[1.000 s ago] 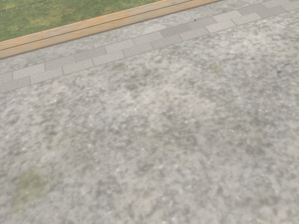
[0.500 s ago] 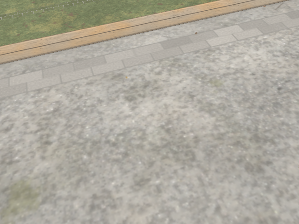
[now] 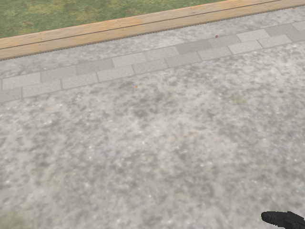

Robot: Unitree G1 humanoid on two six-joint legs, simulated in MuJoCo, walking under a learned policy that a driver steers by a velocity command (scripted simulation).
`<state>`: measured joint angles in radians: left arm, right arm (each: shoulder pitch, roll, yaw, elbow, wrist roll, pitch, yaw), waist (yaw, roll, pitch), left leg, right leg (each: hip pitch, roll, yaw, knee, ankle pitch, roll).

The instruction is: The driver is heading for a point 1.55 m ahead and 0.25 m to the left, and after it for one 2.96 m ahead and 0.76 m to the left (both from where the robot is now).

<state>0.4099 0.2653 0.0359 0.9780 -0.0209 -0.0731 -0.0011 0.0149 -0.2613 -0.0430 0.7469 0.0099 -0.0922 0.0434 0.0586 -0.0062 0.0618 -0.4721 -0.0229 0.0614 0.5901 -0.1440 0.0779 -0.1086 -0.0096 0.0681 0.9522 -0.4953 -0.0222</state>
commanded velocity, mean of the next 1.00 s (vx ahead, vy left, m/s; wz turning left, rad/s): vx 0.50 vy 0.00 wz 0.00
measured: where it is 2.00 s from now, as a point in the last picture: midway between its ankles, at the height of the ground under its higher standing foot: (165, 103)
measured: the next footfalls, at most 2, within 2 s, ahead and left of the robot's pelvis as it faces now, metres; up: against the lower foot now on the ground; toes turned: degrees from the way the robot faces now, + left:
right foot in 0.50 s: +0.45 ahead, -0.14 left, +0.00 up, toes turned -1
left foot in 1.04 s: +0.74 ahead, +0.11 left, +0.00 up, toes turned +3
